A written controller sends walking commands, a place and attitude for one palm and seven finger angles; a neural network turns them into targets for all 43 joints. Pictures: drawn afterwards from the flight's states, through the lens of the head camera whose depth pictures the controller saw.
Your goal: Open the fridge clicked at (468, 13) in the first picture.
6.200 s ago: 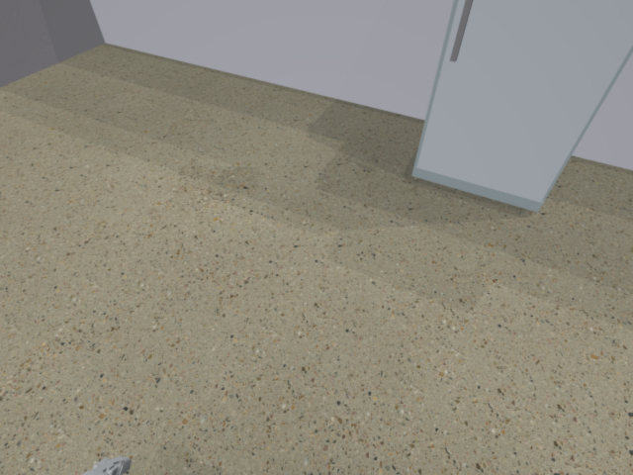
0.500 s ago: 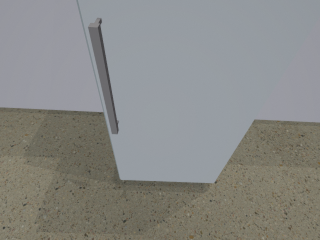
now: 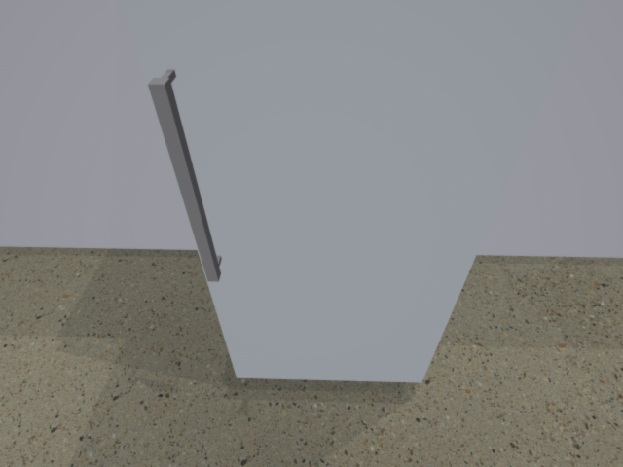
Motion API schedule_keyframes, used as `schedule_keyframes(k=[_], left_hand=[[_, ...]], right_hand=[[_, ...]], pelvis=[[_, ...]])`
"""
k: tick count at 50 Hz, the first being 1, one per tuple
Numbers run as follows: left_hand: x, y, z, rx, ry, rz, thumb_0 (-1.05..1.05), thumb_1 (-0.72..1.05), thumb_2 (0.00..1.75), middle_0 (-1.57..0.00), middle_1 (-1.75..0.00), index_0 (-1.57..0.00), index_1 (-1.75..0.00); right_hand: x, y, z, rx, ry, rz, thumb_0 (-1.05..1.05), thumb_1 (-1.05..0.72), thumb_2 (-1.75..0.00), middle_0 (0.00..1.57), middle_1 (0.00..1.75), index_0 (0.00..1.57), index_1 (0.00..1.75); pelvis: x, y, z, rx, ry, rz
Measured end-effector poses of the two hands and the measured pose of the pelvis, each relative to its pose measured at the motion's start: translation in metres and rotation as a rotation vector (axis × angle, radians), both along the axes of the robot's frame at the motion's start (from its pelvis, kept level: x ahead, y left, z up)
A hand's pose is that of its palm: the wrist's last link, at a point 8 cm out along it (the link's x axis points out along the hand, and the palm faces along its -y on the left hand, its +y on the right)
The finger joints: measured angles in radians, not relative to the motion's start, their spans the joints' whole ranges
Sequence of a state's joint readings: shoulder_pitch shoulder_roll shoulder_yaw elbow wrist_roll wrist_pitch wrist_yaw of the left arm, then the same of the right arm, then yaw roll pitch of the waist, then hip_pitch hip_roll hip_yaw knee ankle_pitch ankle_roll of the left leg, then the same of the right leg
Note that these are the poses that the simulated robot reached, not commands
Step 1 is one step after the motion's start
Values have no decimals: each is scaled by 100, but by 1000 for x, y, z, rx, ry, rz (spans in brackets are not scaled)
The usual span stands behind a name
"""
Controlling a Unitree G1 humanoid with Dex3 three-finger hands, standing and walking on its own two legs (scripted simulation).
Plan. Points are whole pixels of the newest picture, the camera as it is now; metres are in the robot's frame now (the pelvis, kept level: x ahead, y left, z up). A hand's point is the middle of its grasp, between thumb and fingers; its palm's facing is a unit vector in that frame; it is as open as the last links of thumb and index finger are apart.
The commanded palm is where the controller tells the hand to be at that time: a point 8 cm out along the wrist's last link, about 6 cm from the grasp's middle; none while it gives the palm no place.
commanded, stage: come to a stop and stand still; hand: left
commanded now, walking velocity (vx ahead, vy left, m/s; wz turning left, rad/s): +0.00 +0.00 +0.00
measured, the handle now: (195, 193) +0.53 +0.23 +0.08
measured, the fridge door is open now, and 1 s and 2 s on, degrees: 0 0 0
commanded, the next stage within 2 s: look again from close up in 0.42 s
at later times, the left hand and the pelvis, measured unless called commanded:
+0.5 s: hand out of the picture -0.07 +0.15 -0.17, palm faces +0.08 -0.99 -0.15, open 7.3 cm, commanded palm none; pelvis -0.03 +0.00 +0.00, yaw +1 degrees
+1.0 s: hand out of the picture -0.06 +0.18 -0.17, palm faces +0.08 -0.98 -0.16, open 7.3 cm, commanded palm none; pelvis -0.03 +0.03 +0.00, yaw +1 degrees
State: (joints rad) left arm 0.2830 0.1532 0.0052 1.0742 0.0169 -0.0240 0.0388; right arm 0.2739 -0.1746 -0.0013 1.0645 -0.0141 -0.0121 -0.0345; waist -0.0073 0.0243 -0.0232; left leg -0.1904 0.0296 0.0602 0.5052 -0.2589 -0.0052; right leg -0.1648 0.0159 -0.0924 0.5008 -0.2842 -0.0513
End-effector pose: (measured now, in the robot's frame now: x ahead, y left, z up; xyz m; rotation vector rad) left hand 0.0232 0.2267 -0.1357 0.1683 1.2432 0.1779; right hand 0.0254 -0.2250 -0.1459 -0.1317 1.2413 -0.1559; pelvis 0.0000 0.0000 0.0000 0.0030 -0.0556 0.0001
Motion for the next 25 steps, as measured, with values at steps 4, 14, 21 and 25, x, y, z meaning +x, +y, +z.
schedule_keyframes(k=[4,14,21,25], left_hand=[[-26,-5,0,-10,46,16,0,93,90,-20,-30,-20,-30],[-83,-20,-4,-46,155,61,0,91,90,-20,-30,-20,-30],[-99,-26,-8,-73,185,73,0,91,90,-20,-30,-20,-30],[-99,-26,-10,-85,180,73,0,91,90,-20,-30,-20,-30]], right_hand=[[-9,-2,1,7,16,11,1,-93,-90,20,30,20,30],[-61,7,-1,38,146,9,0,-91,-90,20,30,20,30],[-93,16,1,46,219,-13,0,-91,-90,20,30,20,30],[-103,23,2,47,237,-23,0,-91,-90,20,30,20,30]], pelvis=[[-6,-3,2,3,-3,4],[-19,-7,4,0,0,14],[-24,-4,4,-5,6,16],[-26,-1,3,-7,10,17]])
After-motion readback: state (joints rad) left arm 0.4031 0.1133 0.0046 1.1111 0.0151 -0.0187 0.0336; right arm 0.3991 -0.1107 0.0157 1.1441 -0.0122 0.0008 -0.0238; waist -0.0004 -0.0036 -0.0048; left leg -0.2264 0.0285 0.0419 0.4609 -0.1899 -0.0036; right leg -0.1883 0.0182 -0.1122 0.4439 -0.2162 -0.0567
